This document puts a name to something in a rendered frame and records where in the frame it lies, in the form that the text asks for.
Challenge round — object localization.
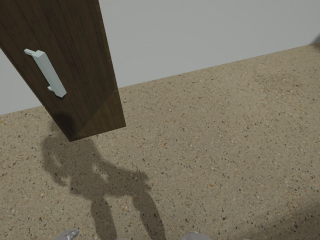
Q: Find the handle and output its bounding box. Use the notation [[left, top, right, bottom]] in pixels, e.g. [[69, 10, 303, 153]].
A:
[[24, 49, 67, 98]]

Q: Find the cupboard door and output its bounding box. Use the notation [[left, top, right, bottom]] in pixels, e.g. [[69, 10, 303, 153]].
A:
[[0, 0, 115, 141]]

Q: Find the left robot hand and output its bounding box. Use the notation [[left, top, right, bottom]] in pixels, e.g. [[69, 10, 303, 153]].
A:
[[53, 228, 80, 240]]

